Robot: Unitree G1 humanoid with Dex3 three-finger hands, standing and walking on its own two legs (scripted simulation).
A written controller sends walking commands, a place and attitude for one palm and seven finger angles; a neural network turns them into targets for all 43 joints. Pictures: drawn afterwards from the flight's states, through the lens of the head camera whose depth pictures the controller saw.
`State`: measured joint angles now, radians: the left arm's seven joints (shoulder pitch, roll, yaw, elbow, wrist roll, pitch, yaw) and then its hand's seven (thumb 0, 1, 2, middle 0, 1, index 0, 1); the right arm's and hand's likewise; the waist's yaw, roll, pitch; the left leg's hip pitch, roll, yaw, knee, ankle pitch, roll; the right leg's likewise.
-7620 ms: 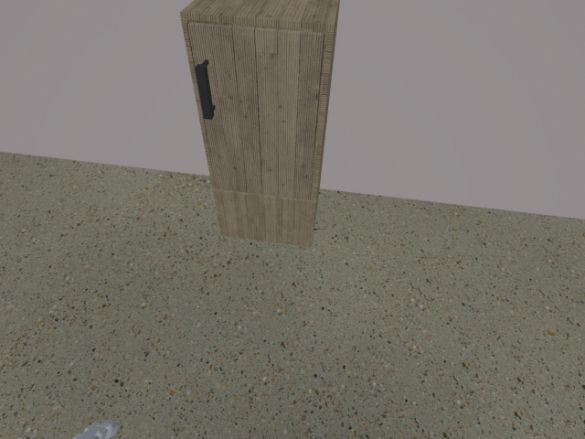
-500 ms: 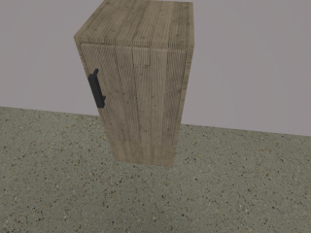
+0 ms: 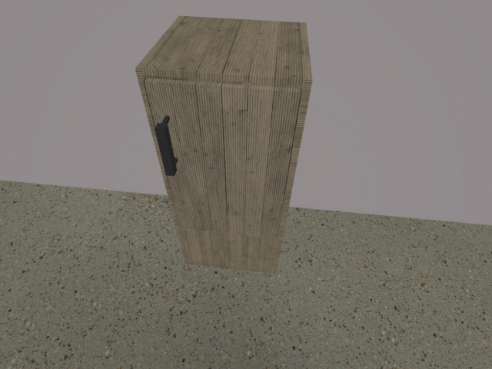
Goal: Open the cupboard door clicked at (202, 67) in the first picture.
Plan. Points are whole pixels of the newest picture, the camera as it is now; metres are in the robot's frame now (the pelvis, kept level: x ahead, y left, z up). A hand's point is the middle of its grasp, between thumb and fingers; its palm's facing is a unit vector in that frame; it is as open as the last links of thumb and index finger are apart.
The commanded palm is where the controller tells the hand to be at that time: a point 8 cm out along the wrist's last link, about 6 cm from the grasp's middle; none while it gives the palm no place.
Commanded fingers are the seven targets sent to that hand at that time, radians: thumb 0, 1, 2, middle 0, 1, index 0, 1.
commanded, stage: look again from close up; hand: left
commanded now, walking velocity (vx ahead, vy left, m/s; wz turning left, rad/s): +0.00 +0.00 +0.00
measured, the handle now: (168, 146) +0.66 +0.25 -0.03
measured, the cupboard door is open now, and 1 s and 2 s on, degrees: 0 0 0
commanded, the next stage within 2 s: shuffle to correct the standing spot in 0.22 s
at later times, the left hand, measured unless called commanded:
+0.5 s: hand out of the picture -0.05 +0.17 -0.18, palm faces +0.05 -0.99 -0.14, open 7.4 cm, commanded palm none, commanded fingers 0.00 0.90 0.90 -0.20 -0.30 -0.20 -0.30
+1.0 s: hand out of the picture +0.15 +0.21 -0.16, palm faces -0.02 -0.97 -0.23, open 7.3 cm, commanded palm none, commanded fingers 0.00 0.90 0.90 -0.20 -0.30 -0.20 -0.30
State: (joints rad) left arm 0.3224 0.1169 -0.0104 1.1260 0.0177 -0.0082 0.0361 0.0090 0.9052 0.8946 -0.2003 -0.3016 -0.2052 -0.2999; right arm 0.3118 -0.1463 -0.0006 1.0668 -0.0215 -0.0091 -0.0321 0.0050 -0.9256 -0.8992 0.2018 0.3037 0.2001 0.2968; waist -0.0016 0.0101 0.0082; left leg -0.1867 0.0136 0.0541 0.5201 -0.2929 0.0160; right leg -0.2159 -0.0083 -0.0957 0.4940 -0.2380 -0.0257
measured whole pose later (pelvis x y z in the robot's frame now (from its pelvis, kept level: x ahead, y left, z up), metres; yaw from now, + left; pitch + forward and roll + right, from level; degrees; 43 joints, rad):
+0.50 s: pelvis -0.01 +0.02 +0.00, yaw -1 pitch -2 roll +0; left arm 0.39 0.10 0.01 1.10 0.03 0.00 0.02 0.01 0.91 0.90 -0.20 -0.30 -0.20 -0.30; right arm 0.38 -0.13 0.00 1.09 -0.03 0.00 -0.02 0.00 -0.91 -0.90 0.20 0.30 0.20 0.30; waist 0.02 0.00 -0.01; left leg -0.22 -0.02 0.09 0.53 -0.30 0.05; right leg -0.27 -0.04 -0.06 0.54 -0.27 -0.01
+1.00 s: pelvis +0.07 +0.03 +0.00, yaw -2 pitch -1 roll +1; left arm 0.21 0.16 0.05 1.00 0.03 -0.03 0.00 0.03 0.94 0.90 -0.20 -0.30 -0.20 -0.30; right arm 0.47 -0.10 0.02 1.12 -0.02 -0.06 -0.02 0.00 -0.91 -0.90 0.20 0.30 0.20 0.30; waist -0.02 0.03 0.05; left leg -0.07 -0.04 0.12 0.46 -0.38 0.06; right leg -0.37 -0.05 -0.12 0.61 -0.25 -0.04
